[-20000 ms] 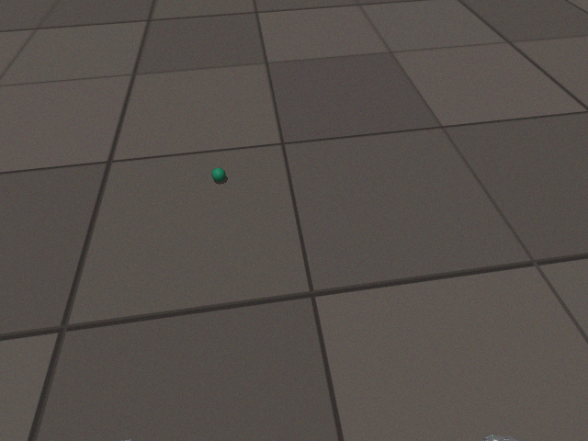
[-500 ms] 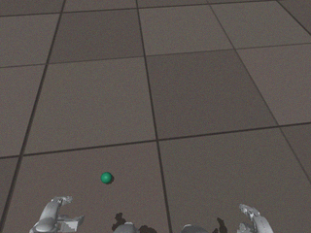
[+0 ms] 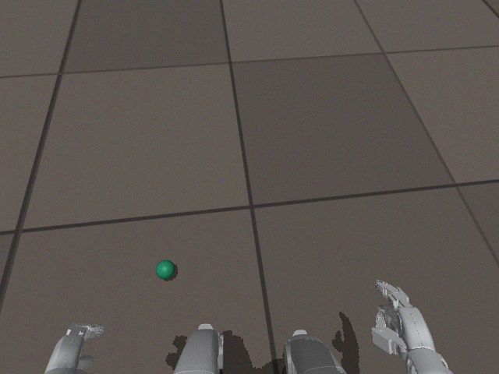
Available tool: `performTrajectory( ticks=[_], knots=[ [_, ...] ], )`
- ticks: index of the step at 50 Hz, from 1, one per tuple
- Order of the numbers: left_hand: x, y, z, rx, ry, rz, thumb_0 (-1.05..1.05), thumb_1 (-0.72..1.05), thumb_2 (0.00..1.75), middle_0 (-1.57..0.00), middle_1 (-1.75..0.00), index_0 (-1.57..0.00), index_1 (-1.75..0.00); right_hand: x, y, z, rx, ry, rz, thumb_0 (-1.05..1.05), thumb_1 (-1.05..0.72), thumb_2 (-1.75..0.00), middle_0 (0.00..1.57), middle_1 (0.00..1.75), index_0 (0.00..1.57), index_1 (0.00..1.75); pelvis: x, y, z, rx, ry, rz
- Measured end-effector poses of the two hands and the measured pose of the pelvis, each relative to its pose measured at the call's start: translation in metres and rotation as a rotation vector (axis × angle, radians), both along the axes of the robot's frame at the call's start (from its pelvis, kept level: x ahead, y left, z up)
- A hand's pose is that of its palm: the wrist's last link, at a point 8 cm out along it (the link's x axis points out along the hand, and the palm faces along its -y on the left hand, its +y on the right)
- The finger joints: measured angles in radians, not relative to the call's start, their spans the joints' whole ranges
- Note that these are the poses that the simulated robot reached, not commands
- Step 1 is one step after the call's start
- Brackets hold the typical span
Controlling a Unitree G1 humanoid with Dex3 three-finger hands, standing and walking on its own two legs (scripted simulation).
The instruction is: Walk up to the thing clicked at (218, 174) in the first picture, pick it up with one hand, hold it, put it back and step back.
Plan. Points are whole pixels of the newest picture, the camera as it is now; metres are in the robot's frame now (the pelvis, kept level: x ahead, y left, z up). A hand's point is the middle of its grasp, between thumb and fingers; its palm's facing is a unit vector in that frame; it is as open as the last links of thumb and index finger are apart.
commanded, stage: rise first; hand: left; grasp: from above
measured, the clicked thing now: (165, 269) +0.44 +0.30 -0.66
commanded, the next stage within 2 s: none
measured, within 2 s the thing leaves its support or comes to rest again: neither
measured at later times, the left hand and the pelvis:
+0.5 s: hand (104, 362) +0.15 +0.29 -0.22, palm faces -0.32 -0.73 -0.60, open 14.1 cm; pelvis -0.04 +0.00 -0.08, yaw -1 degrees
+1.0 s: hand (123, 306) +0.28 +0.34 -0.41, palm faces -0.49 -0.23 -0.84, open 13.9 cm; pelvis -0.10 +0.00 -0.29, yaw -6 degrees
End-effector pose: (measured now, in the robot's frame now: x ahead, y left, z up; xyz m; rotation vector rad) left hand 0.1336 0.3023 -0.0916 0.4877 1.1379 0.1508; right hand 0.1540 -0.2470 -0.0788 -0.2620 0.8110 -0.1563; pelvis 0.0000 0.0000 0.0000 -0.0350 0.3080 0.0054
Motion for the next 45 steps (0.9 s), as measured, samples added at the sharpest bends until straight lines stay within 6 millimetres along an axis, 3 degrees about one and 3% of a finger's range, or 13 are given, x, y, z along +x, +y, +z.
performTrajectory(
  ticks=[15,21,26,34,45],
  knots=[
    [-0.011,0.005,-0.024,0.054,-0.01,-0.074,0.0,-0.52,0.96,-0.08,-1.04,-0.09,-1.03,-0.006,0.006,-0.029,-0.001,-0.017,0.026,0.01,-0.9,-0.9,0.21,0.3,0.21,0.3,-0.015,0.003,-0.031,-0.013,0.06,-0.002],
    [-0.001,0.014,-0.054,0.114,-0.012,-0.158,0.0,-0.53,0.96,-0.08,-1.04,-0.09,-1.03,-0.008,0.004,-0.056,-0.006,-0.021,0.052,0.01,-0.9,-0.9,0.21,0.3,0.21,0.3,-0.025,0.002,-0.056,-0.012,0.108,-0.004],
    [0.026,0.025,-0.093,0.191,-0.053,-0.293,0.0,-0.52,0.95,-0.09,-1.04,-0.09,-1.03,-0.013,-0.006,-0.099,-0.021,0.01,0.08,0.01,-0.89,-0.89,0.21,0.3,0.21,0.3,-0.038,0.001,-0.093,-0.01,0.168,-0.01],
    [0.084,0.034,-0.159,0.323,-0.148,-0.523,0.0,-0.5,0.95,-0.09,-1.05,-0.09,-1.04,-0.033,-0.02,-0.188,-0.036,0.108,0.086,0.01,-0.89,-0.89,0.21,0.3,0.21,0.3,-0.061,-0.002,-0.168,-0.018,0.255,-0.031],
    [0.138,0.046,-0.238,0.479,-0.187,-0.763,0.0,-0.49,0.98,-0.07,-1.07,-0.08,-1.05,-0.106,-0.025,-0.298,-0.024,0.353,0.061,0.01,-0.87,-0.89,0.21,0.3,0.21,0.3,-0.09,-0.003,-0.257,-0.038,0.283,-0.06]
  ],
)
